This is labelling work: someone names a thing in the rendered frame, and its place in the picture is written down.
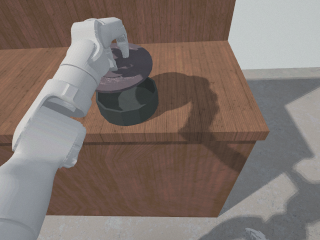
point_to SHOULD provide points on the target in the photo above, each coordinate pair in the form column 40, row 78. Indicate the robot left upper arm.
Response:
column 51, row 141

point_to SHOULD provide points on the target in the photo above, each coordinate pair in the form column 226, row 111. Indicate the table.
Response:
column 184, row 160

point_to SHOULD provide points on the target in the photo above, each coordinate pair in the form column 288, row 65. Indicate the right robot hand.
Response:
column 255, row 235

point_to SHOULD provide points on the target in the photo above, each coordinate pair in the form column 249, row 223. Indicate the robot left forearm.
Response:
column 70, row 91

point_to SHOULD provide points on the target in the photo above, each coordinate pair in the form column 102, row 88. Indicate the lid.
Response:
column 130, row 73

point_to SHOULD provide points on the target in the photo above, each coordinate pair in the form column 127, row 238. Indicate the knob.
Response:
column 117, row 55

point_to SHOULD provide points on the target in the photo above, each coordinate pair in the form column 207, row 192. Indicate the pot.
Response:
column 129, row 107

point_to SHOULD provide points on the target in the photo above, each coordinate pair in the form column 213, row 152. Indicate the left robot hand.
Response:
column 119, row 33

